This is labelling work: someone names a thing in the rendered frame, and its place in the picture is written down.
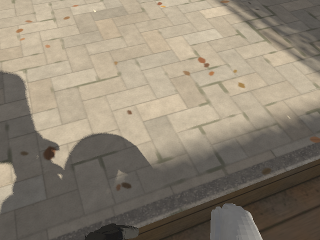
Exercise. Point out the left robot hand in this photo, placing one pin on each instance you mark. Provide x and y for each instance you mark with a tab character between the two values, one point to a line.
114	232

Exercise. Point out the right robot thigh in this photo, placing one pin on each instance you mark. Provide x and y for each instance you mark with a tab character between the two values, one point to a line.
232	223

